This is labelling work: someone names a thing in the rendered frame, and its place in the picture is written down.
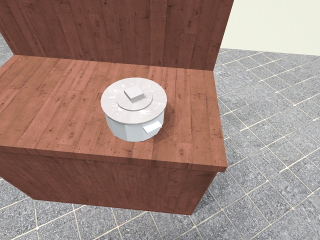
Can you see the pot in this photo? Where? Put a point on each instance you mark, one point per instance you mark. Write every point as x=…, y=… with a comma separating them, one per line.
x=136, y=133

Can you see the knob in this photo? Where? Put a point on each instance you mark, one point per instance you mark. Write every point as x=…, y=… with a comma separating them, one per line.
x=133, y=93

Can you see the table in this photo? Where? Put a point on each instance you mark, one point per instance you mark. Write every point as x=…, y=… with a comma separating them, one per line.
x=55, y=143

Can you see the lid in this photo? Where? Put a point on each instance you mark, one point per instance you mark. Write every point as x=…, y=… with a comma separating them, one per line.
x=117, y=106

